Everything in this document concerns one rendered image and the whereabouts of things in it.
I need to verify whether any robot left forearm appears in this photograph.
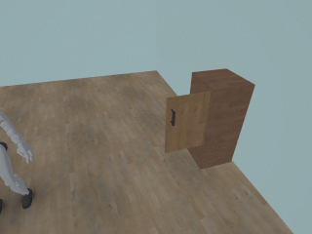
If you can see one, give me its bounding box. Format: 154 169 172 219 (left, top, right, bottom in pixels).
0 112 23 144

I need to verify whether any robot left shin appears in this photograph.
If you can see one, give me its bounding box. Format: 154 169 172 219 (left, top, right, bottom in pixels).
10 174 29 196

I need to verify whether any handle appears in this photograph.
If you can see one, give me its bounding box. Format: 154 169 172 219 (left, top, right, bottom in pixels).
171 109 176 126

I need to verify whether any cupboard door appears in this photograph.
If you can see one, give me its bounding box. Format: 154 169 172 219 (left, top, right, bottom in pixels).
165 91 211 153

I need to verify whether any robot left hand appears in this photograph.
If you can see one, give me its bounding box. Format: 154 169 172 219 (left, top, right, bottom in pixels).
17 141 34 164

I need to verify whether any robot left foot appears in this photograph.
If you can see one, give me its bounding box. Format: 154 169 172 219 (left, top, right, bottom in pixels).
22 188 32 209

